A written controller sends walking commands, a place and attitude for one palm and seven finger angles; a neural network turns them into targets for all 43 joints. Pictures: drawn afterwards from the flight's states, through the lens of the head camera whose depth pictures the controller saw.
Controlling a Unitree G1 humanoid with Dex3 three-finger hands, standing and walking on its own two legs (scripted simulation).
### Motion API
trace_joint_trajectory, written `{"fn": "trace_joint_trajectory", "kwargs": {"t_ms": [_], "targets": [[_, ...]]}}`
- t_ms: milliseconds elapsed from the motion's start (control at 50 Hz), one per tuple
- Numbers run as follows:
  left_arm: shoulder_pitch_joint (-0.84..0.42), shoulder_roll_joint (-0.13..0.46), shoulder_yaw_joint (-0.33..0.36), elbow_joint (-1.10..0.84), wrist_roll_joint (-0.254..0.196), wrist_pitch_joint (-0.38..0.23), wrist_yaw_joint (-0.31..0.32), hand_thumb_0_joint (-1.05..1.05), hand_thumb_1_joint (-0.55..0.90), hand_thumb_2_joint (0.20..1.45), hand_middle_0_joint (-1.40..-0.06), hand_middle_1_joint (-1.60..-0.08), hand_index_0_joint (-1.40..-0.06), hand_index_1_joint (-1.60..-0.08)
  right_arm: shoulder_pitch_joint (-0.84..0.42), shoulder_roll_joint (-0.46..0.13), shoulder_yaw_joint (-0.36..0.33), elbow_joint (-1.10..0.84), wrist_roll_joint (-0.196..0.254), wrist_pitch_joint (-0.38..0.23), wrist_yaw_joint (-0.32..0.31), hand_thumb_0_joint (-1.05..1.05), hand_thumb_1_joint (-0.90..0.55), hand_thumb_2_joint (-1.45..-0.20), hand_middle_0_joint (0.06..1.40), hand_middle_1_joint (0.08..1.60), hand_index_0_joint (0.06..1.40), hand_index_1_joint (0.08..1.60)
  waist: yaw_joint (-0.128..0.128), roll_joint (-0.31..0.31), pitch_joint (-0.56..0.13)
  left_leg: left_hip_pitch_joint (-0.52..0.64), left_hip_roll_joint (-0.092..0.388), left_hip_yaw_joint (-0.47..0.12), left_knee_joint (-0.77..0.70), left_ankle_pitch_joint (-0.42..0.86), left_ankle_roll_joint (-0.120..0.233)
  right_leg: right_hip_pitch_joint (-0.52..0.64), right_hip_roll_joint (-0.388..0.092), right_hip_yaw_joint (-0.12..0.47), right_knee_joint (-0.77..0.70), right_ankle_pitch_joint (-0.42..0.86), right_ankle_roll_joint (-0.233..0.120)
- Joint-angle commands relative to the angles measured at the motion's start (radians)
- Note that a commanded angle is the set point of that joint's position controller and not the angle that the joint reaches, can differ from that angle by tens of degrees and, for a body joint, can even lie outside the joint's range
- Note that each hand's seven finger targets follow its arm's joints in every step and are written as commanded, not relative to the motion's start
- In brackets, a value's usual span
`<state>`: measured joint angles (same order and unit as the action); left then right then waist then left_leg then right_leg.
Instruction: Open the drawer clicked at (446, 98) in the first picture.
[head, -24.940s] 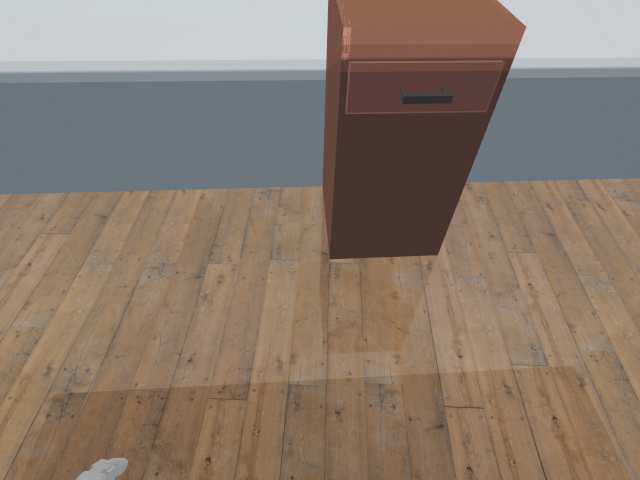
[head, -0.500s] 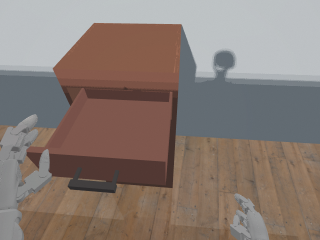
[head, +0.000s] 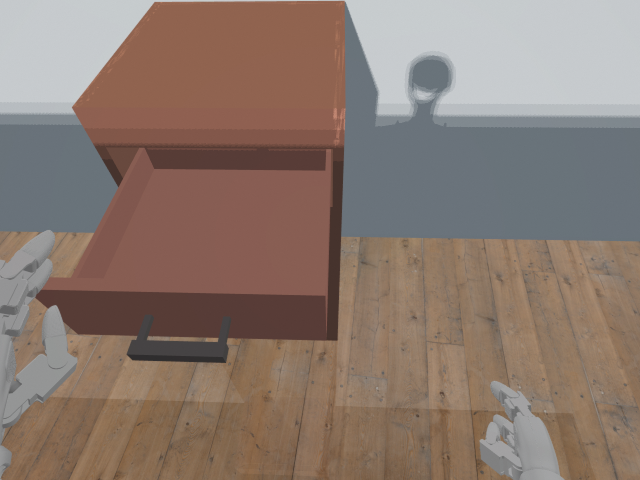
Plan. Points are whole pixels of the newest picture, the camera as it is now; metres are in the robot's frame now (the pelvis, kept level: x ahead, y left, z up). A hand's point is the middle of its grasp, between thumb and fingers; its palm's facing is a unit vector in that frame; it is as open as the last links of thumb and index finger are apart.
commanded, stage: step back with the hand held close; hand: left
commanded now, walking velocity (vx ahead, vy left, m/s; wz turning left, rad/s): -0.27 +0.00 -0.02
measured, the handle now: (182, 337) +0.30 +0.22 -0.04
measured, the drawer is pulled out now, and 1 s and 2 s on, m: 0.30 0.30 0.30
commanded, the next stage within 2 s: stop stepping back and stand still in 1.04 s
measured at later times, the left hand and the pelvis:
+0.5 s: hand (14, 433) +0.13 +0.25 +0.15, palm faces +0.38 -0.81 -0.45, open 7.4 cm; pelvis -0.06 +0.01 -0.01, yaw +0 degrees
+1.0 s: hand out of the picture +0.06 +0.24 +0.16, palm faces +0.40 -0.82 -0.41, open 7.4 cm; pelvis -0.13 -0.01 +0.00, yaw +0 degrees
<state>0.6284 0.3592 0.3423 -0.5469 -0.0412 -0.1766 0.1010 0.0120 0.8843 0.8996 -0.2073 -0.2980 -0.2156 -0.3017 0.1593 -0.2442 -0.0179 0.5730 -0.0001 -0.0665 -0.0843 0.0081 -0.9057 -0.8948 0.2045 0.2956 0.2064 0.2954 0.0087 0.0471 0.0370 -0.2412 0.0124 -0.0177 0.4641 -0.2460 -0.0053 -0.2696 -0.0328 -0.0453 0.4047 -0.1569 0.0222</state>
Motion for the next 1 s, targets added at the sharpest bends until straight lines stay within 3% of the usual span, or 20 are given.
{"fn": "trace_joint_trajectory", "kwargs": {"t_ms": [0,140,220,300,400,540,580,620,660,700,720,760,780,800,820,840,860,900,940,980], "targets": [[0.023,0.165,0.144,-0.21,-0.009,-0.061,0.034,0.0,0.9,0.9,-0.2,-0.3,-0.2,-0.3,-0.098,-0.097,-0.039,-0.186,0.007,-0.033,-0.014,0.0,-0.9,-0.9,0.2,0.3,0.2,0.3,0.008,-0.014,-0.208,-0.027,0.031,-0.008,-0.046,0.348,0.016,0.155,-0.015,0.002,0.035,0.238,-0.013],[0.005,0.18,0.159,-0.25,0.001,-0.066,0.048,0.0,0.9,0.9,-0.2,-0.3,-0.2,-0.3,-0.09,-0.105,-0.041,-0.187,0.004,-0.045,-0.016,0.0,-0.9,-0.9,0.2,0.3,0.2,0.3,0.01,0.034,-0.171,-0.187,0.057,-0.035,-0.086,0.133,0.04,0.167,-0.001,0.019,0.1,0.118,-0.011],[-0.005,0.164,0.146,-0.257,0.006,-0.074,0.053,0.0,0.9,0.9,-0.2,-0.3,-0.2,-0.3,-0.071,-0.102,-0.034,-0.187,0.005,-0.061,-0.009,0.0,-0.9,-0.9,0.2,0.3,0.2,0.3,0.001,0.0,-0.147,-0.271,0.041,-0.03,-0.069,-0.054,0.043,0.136,-0.018,0.057,0.076,0.011,-0.016],[-0.021,0.169,0.147,-0.254,0.009,-0.086,0.063,0.0,0.9,0.9,-0.2,-0.3,-0.2,-0.3,-0.063,-0.093,-0.031,-0.178,0.005,-0.069,-0.009,0.0,-0.9,-0.9,0.2,0.3,0.2,0.3,-0.005,-0.051,-0.126,-0.249,0.006,-0.012,-0.027,-0.172,0.03,0.038,-0.048,0.098,-0.024,-0.143,-0.029],[-0.039,0.167,0.136,-0.257,0.014,-0.097,0.078,0.0,0.9,0.9,-0.2,-0.3,-0.2,-0.3,-0.057,-0.103,-0.029,-0.167,0.004,-0.069,-0.016,0.0,-0.9,-0.9,0.2,0.3,0.2,0.3,-0.013,-0.014,-0.106,-0.234,0.014,-0.034,-0.045,-0.244,0.028,-0.035,-0.033,0.073,-0.052,-0.292,-0.026],[0.02,0.186,0.184,-0.261,0.032,-0.11,0.074,0.0,0.9,0.9,-0.2,-0.3,-0.2,-0.3,-0.084,-0.107,-0.036,-0.181,0.003,-0.1,-0.016,0.0,-0.9,-0.9,0.2,0.3,0.2,0.3,0.01,0.143,-0.177,-0.466,0.132,-0.13,-0.191,-0.136,0.095,0.281,0.081,0.023,0.296,0.09,0.006],[0.008,0.169,0.181,-0.257,0.039,-0.126,0.062,0.0,0.9,0.9,-0.2,-0.3,-0.2,-0.3,-0.081,-0.111,-0.038,-0.183,-0.005,-0.113,-0.006,0.0,-0.9,-0.9,0.2,0.3,0.2,0.3,0.01,0.114,-0.124,-0.617,0.139,-0.141,-0.181,-0.302,0.116,0.341,0.078,0.066,0.323,0.052,-0.001],[-0.004,0.176,0.177,-0.262,0.024,-0.13,0.058,0.0,0.9,0.9,-0.2,-0.3,-0.2,-0.3,-0.059,-0.099,-0.037,-0.162,-0.004,-0.117,0.002,0.0,-0.9,-0.9,0.2,0.3,0.2,0.3,-0.001,-0.035,-0.149,-0.432,0.048,-0.062,-0.008,-0.14,0.067,0.172,-0.003,0.168,0.151,0.17,-0.035],[-0.024,0.186,0.157,-0.26,0.01,-0.122,0.063,0.0,0.9,0.9,-0.2,-0.3,-0.2,-0.3,-0.044,-0.082,-0.044,-0.133,0.002,-0.111,0.011,0.0,-0.9,-0.9,0.2,0.3,0.2,0.3,-0.011,-0.193,-0.187,-0.195,-0.054,0.022,0.219,-0.119,0.001,-0.059,-0.164,0.313,-0.086,0.037,-0.115],[-0.055,0.2,0.159,-0.279,0.013,-0.113,0.074,0.0,0.9,0.9,-0.2,-0.3,-0.2,-0.3,-0.061,-0.067,-0.041,-0.116,-0.002,-0.086,0.014,0.0,-0.9,-0.9,0.2,0.3,0.2,0.3,-0.006,-0.236,-0.203,-0.097,-0.058,0.021,0.404,-0.169,-0.006,-0.181,-0.242,0.332,-0.161,-0.071,-0.164],[-0.056,0.198,0.165,-0.263,0.016,-0.105,0.078,0.0,0.9,0.9,-0.2,-0.3,-0.2,-0.3,-0.068,-0.053,-0.036,-0.115,-0.004,-0.073,0.012,0.0,-0.9,-0.9,0.2,0.3,0.2,0.3,-0.011,-0.249,-0.189,-0.09,-0.045,0.019,0.374,-0.176,0.0,-0.186,-0.232,0.294,-0.144,-0.036,-0.157],[-0.035,0.191,0.169,-0.245,0.01,-0.093,0.078,0.0,0.9,0.9,-0.2,-0.3,-0.2,-0.3,-0.066,-0.058,-0.025,-0.106,-0.003,-0.056,0.004,0.0,-0.9,-0.9,0.2,0.3,0.2,0.3,-0.028,-0.157,-0.15,-0.051,-0.018,-0.003,0.054,-0.063,0.007,-0.18,-0.129,0.176,-0.041,-0.01,-0.09],[-0.035,0.171,0.146,-0.285,0.009,-0.1,0.071,0.0,0.9,0.9,-0.2,-0.3,-0.2,-0.3,-0.073,-0.093,-0.033,-0.121,-0.003,-0.056,-0.002,0.0,-0.9,-0.9,0.2,0.3,0.2,0.3,-0.025,0.037,-0.134,-0.097,0.062,-0.117,-0.095,0.045,0.045,-0.165,-0.007,0.106,0.102,-0.057,-0.033],[-0.039,0.19,0.163,-0.308,0.016,-0.114,0.071,0.0,0.9,0.9,-0.2,-0.3,-0.2,-0.3,-0.096,-0.107,-0.039,-0.141,-0.006,-0.065,-0.007,0.0,-0.9,-0.9,0.2,0.3,0.2,0.3,-0.008,0.209,-0.154,-0.255,0.214,-0.243,-0.191,0.102,0.095,-0.019,0.083,0.033,0.305,-0.085,0.003],[-0.004,0.182,0.172,-0.284,0.016,-0.129,0.061,0.0,0.9,0.9,-0.2,-0.3,-0.2,-0.3,-0.081,-0.099,-0.051,-0.138,-0.01,-0.087,-0.004,0.0,-0.9,-0.9,0.2,0.3,0.2,0.3,-0.012,0.274,-0.223,-0.398,0.307,-0.329,-0.334,-0.195,0.148,0.133,0.133,0.049,0.572,-0.28,0.002],[0.002,0.199,0.192,-0.302,0.01,-0.128,0.062,0.0,0.9,0.9,-0.2,-0.3,-0.2,-0.3,-0.087,-0.091,-0.054,-0.146,-0.018,-0.102,-0.003,0.0,-0.9,-0.9,0.2,0.3,0.2,0.3,-0.005,0.273,-0.206,-0.385,0.341,-0.392,-0.335,-0.171,0.19,0.044,0.144,0.09,0.71,-0.345,-0.008],[0.007,0.173,0.168,-0.328,0.004,-0.117,0.07,0.0,0.9,0.9,-0.2,-0.3,-0.2,-0.3,-0.051,-0.071,-0.051,-0.128,-0.037,-0.114,-0.003,0.0,-0.9,-0.9,0.2,0.3,0.2,0.3,-0.009,0.15,-0.185,-0.241,0.326,-0.339,-0.231,0.079,0.189,-0.095,0.126,0.117,0.702,-0.382,-0.02],[0.023,0.131,0.119,-0.312,-0.01,-0.098,0.071,0.0,0.9,0.9,-0.2,-0.3,-0.2,-0.3,-0.043,-0.076,-0.048,-0.089,-0.029,-0.142,0.011,0.0,-0.9,-0.9,0.2,0.3,0.2,0.3,0.007,0.117,-0.215,0.021,0.275,-0.201,-0.123,0.441,0.169,-0.204,0.092,0.082,0.582,-0.378,-0.008],[-0.02,0.124,0.088,-0.342,-0.01,-0.079,0.068,0.0,0.9,0.9,-0.2,-0.3,-0.2,-0.3,-0.057,-0.08,-0.039,-0.08,-0.029,-0.155,0.022,0.0,-0.9,-0.9,0.2,0.3,0.2,0.3,0.0,0.179,-0.236,0.106,0.268,-0.149,-0.112,0.545,0.153,-0.179,0.085,0.062,0.486,-0.36,-0.004],[-0.057,0.127,0.074,-0.316,-0.017,-0.058,0.063,0.0,0.9,0.9,-0.2,-0.3,-0.2,-0.3,-0.061,-0.082,-0.028,-0.064,-0.032,-0.156,0.031,0.0,-0.9,-0.9,0.2,0.3,0.2,0.3,-0.01,0.168,-0.224,0.085,0.269,-0.177,-0.149,0.476,0.147,-0.12,0.095,0.053,0.401,-0.365,-0.003]]}}
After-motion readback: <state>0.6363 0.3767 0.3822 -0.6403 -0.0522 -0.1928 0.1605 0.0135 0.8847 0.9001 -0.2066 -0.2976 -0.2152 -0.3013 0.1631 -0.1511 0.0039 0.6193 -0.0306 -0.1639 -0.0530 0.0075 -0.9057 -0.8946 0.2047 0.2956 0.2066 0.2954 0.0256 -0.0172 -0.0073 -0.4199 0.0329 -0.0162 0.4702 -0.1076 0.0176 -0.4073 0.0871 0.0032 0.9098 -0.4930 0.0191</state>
